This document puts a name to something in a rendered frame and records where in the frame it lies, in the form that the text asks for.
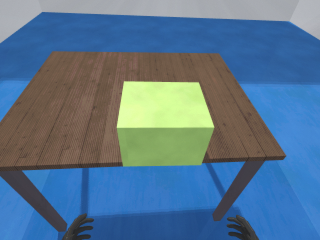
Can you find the robot left hand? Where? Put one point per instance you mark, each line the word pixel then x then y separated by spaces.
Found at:
pixel 75 229

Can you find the table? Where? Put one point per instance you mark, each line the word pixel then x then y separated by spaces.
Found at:
pixel 67 116

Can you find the carton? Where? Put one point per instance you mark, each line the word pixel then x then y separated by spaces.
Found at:
pixel 163 124

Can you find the robot right hand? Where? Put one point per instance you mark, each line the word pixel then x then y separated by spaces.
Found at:
pixel 245 228

